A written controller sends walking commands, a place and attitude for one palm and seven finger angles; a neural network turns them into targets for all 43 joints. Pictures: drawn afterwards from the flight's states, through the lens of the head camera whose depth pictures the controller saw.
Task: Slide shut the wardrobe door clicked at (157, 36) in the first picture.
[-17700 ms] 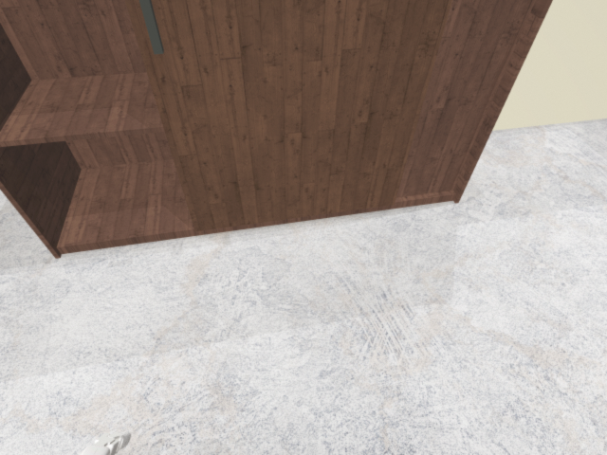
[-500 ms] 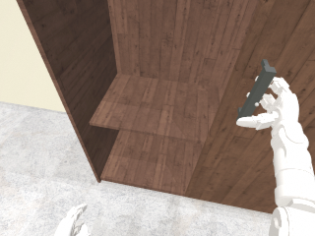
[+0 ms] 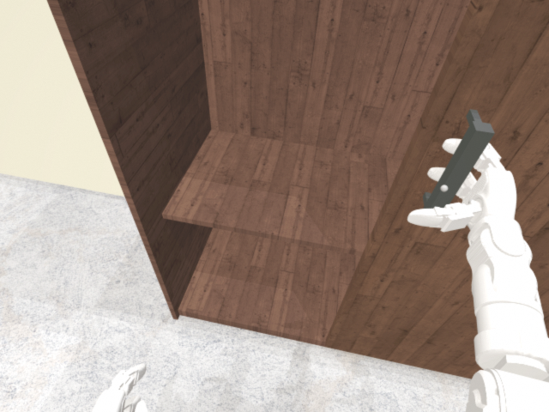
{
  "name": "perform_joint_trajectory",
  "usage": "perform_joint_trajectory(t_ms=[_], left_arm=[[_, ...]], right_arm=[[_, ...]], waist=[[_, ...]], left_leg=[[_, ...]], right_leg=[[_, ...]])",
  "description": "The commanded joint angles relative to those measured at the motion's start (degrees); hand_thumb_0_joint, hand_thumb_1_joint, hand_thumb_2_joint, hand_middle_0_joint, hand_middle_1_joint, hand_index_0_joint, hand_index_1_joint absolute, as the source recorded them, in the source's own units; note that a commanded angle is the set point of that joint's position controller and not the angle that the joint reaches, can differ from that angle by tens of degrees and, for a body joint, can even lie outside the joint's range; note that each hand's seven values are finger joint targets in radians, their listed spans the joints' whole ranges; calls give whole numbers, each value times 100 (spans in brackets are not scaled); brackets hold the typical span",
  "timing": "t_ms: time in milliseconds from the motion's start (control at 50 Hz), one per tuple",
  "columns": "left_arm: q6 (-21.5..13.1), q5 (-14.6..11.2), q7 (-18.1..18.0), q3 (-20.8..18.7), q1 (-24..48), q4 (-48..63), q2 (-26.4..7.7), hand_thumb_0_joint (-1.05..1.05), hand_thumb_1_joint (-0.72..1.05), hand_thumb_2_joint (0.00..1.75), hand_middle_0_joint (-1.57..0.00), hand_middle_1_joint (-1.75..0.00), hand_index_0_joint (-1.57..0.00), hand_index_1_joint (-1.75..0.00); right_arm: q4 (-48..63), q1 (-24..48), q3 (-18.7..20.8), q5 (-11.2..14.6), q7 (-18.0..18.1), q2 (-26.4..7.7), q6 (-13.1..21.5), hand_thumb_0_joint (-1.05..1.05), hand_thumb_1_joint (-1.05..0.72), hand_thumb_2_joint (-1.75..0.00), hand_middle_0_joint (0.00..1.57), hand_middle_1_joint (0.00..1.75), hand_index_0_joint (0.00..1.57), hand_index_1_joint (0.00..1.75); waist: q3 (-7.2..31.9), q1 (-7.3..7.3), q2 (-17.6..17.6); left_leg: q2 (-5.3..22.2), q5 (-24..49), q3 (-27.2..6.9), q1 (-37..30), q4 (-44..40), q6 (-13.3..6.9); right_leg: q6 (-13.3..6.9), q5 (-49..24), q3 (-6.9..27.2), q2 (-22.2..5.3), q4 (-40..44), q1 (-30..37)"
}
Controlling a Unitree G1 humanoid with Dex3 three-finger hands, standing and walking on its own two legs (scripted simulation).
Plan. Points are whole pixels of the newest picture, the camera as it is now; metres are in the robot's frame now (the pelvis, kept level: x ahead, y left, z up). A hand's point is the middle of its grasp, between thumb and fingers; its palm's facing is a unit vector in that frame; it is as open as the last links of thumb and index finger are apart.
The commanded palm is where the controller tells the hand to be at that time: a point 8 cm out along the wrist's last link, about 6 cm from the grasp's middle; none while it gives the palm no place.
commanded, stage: slide the fingers in behind the handle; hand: right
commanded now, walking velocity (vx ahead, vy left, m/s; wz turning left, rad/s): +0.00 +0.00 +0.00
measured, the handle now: (449, 170) +0.46 -0.22 +0.15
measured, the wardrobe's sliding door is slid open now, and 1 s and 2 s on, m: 0.56 0.56 0.56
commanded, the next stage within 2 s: grip the handle and tug to test in 0.58 s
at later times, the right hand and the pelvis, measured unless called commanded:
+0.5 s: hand (443, 189) +0.41 -0.19 +0.16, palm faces +0.14 +0.99 +0.02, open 14.1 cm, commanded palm +0.38 -0.24 +0.15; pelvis +0.00 +0.00 +0.00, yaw +0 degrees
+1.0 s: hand (443, 189) +0.41 -0.19 +0.16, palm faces +0.15 +0.99 +0.01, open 11.5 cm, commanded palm +0.38 -0.24 +0.15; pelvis +0.00 +0.00 +0.00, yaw +0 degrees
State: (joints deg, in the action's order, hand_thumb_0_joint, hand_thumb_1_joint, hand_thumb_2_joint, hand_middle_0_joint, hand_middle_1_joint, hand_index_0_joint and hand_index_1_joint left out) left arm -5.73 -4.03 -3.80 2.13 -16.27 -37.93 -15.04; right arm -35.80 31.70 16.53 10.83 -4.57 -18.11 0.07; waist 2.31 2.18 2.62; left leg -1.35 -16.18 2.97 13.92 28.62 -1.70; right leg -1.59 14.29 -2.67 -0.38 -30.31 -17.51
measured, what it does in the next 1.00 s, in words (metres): stands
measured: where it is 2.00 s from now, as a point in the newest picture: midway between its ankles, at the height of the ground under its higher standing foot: outside the picture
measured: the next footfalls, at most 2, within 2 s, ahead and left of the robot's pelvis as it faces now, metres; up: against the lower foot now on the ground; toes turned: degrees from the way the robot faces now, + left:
none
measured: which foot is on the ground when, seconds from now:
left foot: down 0.00-1.00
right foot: down 0.00-1.00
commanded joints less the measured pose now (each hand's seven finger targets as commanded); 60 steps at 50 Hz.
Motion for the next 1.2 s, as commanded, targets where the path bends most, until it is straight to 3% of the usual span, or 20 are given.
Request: perform_joint_trajectory(t_ms=[0, 60, 100, 160, 200, 260, 320, 400, 540, 560, 660, 860, 900, 920, 980, 1000, 1040, 1120, 1160, 1180], left_arm=[[-268, -1, -54, -265, 293, 749, -731, 0, 90, 90, -20, -30, -20, -30], [-264, -5, -57, -246, 335, 768, -715, 0, 90, 90, -20, -30, -20, -30], [-253, -8, -63, -254, 312, 749, -734, 0, 90, 90, -20, -30, -20, -30], [-258, -1, -59, -256, 334, 785, -707, 0, 90, 90, -20, -30, -20, -30], [-253, -1, -44, -261, 333, 791, -716, 0, 90, 90, -20, -30, -20, -30], [-234, 1, -58, -266, 367, 821, -728, 0, 90, 90, -20, -30, -20, -30], [-220, -21, -60, -250, 377, 800, -717, 0, 90, 90, -20, -30, -20, -30], [-224, -8, -63, -256, 388, 832, -715, 0, 90, 90, -20, -30, -20, -30], [-233, -19, -71, -255, 371, 785, -723, 0, 90, 90, -20, -30, -20, -30], [-245, -11, -70, -254, 392, 800, -705, 0, 90, 90, -20, -30, -20, -30], [-246, 8, -61, -273, 339, 755, -718, 0, 90, 90, -20, -30, -20, -30], [-225, 19, -23, -274, 366, 794, -700, 0, 90, 90, -20, -30, -20, -30], [-189, 7, -32, -277, 352, 790, -723, 0, 90, 90, -20, -30, -20, -30], [-189, -6, -32, -255, 393, 795, -705, 0, 90, 90, -20, -30, -20, -30], [-185, 9, -63, -270, 377, 751, -731, 0, 90, 90, -20, -30, -20, -30], [-196, 7, -49, -262, 400, 789, -699, 0, 90, 90, -20, -30, -20, -30], [-201, 0, -40, -262, 403, 801, -693, 0, 90, 90, -20, -30, -20, -30], [-204, 15, -42, -275, 375, 783, -713, 0, 90, 90, -20, -30, -20, -30], [-204, -3, -44, -253, 394, 772, -703, 0, 90, 90, -20, -30, -20, -30], [-197, 4, -46, -268, 355, 740, -712, 0, 90, 90, -20, -30, -20, -30]], right_arm=[[1262, 2418, 214, 49, -35, -1244, 430, 0, 50, -30, 30, 120, 30, 120], [1272, 2553, 134, 30, -22, -1179, 374, 0, 50, -30, 30, 120, 30, 120], [1171, 2569, 153, 42, 3, -1198, 365, 0, 50, -30, 30, 120, 30, 120], [1361, 2542, 139, 17, -15, -1186, 395, 0, 50, -30, 30, 120, 30, 120], [1406, 2462, 156, 45, -18, -1176, 414, 0, 50, -30, 30, 120, 30, 120], [1437, 2242, 396, 70, -30, -1416, 421, 0, 50, -30, 30, 120, 30, 120], [1468, 2397, 176, 68, -59, -1225, 380, 0, 50, -30, 30, 120, 30, 120], [1494, 2186, 292, 81, -46, -1300, 355, 0, 50, -30, 30, 120, 30, 120], [1464, 2515, 128, 37, 13, -1189, 313, 0, 50, -30, 30, 120, 30, 120], [1543, 2585, 15, 35, 13, -1052, 319, 0, 50, -30, 30, 120, 30, 120], [1524, 2526, 167, 7, 94, -1182, 344, 0, 50, -30, 30, 120, 30, 120], [1674, 2344, 120, 12, 95, -1076, 347, 0, 3, -50, 35, 127, 35, 127], [1569, 2159, 149, 24, 93, -1102, 280, 0, -6, -54, 36, 128, 36, 128], [1639, 2399, -30, 22, 73, -959, 261, 0, -11, -56, 36, 129, 36, 129], [1600, 2432, 174, 15, 124, -1199, 260, 0, -25, -62, 38, 131, 38, 131], [1668, 2399, 47, 13, 110, -1021, 264, 0, -29, -64, 38, 131, 38, 131], [1667, 2390, -67, 26, 100, -886, 254, 0, -39, -68, 40, 133, 40, 133], [1622, 2377, 95, 37, 123, -1038, 266, 0, -57, -76, 42, 135, 42, 135], [1600, 2544, -100, 35, 93, -875, 262, 0, -67, -80, 43, 137, 43, 137], [1536, 2523, -28, 30, 103, -960, 273, 0, -71, -82, 43, 137, 43, 137]], waist=[[1478, -28, -257], [1375, -4, -86], [1348, 24, -378], [1527, -22, -32], [1523, -30, -123], [1545, -95, -222], [1383, -8, -113], [1437, -75, -176], [1345, 2, -148], [1416, 10, -2], [1579, -20, -114], [1544, -59, -68], [1497, -53, -292], [1385, -8, -74], [1378, -25, -243], [1445, -25, -25], [1480, -17, -64], [1524, -52, -119], [1396, 18, -44], [1396, 6, -228]], left_leg=[[90, 1606, -211, -5, -372, 37], [104, 1492, -230, 109, -393, 48], [109, 1487, -255, 49, -426, 68], [111, 1631, -249, 23, -358, 40], [114, 1697, -253, -37, -360, 46], [122, 1799, -274, -163, -351, 63], [111, 1699, -258, 21, -386, 60], [111, 1712, -243, -82, -371, 47], [93, 1413, -201, 157, -375, 37], [97, 1406, -212, 186, -366, 35], [88, 1563, -197, 115, -325, 31], [82, 1696, -159, 67, -297, 13], [84, 1717, -169, 6, -333, 35], [84, 1587, -167, 134, -345, 30], [82, 1423, -183, 105, -392, 22], [87, 1471, -184, 130, -368, 20], [80, 1493, -159, 163, -346, 21], [79, 1478, -163, 111, -347, 19], [81, 1458, -155, 215, -349, 14], [81, 1462, -154, 130, -364, 1]], right_leg=[[-98, -1154, 367, -24, 238, 1009], [-101, -1014, 341, -1, 245, 974], [-127, -963, 324, -7, 237, 880], [-106, -1140, 323, 4, 214, 1048], [-107, -1165, 321, -2, 202, 1002], [-114, -1182, 283, 5, 215, 934], [-117, -1127, 297, 1, 209, 977], [-107, -1165, 318, -3, 227, 963], [-88, -1028, 387, -27, 272, 1024], [-86, -1047, 376, -22, 259, 1098], [-77, -1245, 394, -37, 217, 1177], [-55, -1445, 413, -55, 235, 1224], [-75, -1388, 379, -58, 242, 1103], [-63, -1265, 381, -51, 260, 1113], [-79, -1149, 399, -57, 267, 1079], [-69, -1202, 392, -50, 272, 1164], [-55, -1256, 420, -58, 265, 1224], [-56, -1236, 425, -55, 265, 1185], [-54, -1219, 439, -56, 271, 1186], [-60, -1234, 450, -57, 256, 1130]])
